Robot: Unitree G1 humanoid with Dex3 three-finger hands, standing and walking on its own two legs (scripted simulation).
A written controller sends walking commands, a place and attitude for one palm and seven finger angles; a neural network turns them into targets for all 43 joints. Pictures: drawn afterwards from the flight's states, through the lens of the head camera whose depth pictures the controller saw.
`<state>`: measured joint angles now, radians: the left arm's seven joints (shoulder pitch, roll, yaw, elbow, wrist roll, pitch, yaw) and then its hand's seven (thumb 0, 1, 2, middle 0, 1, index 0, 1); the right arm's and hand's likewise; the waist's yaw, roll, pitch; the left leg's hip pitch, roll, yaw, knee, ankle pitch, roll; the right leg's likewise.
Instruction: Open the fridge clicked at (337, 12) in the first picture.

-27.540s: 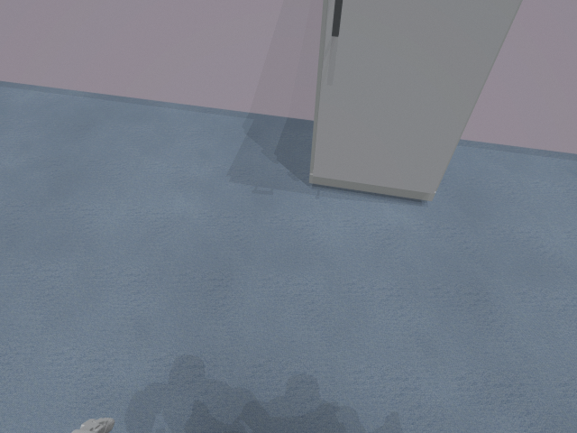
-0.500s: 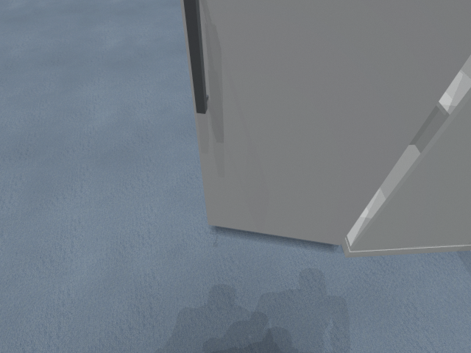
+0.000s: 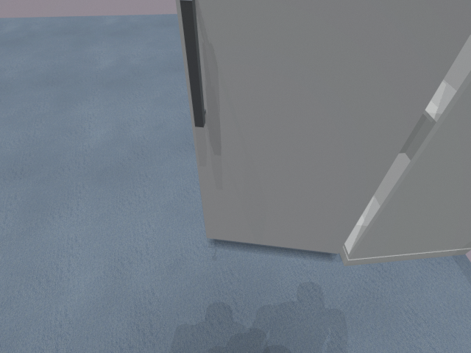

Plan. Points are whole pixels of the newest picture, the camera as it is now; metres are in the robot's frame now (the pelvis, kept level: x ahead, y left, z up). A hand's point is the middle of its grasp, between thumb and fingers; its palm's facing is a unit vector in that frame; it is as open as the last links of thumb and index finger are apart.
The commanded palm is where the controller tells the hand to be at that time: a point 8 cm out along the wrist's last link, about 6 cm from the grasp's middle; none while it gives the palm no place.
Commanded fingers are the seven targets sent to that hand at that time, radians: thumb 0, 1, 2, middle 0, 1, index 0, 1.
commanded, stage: let the arm hang, fingers relaxed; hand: left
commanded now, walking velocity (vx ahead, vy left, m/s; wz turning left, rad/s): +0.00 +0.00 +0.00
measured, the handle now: (196, 67) +0.67 +0.13 +0.16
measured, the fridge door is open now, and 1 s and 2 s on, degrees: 77 77 77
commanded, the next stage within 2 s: look to check the result in 0.04 s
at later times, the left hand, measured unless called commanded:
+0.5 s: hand out of the picture -0.01 +0.17 -0.18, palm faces +0.03 -0.98 -0.18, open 7.4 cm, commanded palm none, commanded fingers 0.00 0.90 0.90 -0.20 -0.30 -0.20 -0.30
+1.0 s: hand out of the picture +0.01 +0.17 -0.18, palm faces +0.01 -0.98 -0.19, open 7.4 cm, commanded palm none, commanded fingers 0.00 0.90 0.90 -0.20 -0.30 -0.20 -0.30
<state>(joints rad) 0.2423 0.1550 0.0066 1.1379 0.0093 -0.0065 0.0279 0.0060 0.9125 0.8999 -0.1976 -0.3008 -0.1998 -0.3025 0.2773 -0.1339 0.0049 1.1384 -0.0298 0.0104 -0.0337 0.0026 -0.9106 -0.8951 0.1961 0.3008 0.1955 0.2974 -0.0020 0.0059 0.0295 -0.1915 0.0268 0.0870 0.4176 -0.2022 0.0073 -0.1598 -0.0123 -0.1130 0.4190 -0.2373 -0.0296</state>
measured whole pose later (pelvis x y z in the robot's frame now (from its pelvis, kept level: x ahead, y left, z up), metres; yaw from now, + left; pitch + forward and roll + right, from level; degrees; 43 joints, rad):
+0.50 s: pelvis +0.00 +0.00 +0.00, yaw +0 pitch -1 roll +0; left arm 0.27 0.14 0.01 1.15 0.01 -0.01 0.03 0.01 0.90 0.90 -0.20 -0.30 -0.20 -0.30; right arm 0.27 -0.14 0.00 1.13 -0.03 0.01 -0.04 0.00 -0.91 -0.90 0.20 0.30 0.20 0.30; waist 0.00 0.00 0.04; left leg -0.21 0.03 0.09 0.43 -0.21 0.01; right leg -0.18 -0.01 -0.11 0.43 -0.24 -0.03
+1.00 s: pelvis +0.01 -0.01 +0.00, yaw +0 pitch -1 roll +0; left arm 0.24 0.15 0.01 1.14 0.01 -0.01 0.03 0.01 0.91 0.90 -0.20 -0.30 -0.20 -0.30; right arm 0.26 -0.14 0.00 1.14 -0.03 0.01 -0.04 0.00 -0.91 -0.90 0.20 0.30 0.20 0.30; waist 0.00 0.00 0.06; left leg -0.20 0.04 0.09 0.42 -0.21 0.00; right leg -0.17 0.00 -0.11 0.42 -0.24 -0.04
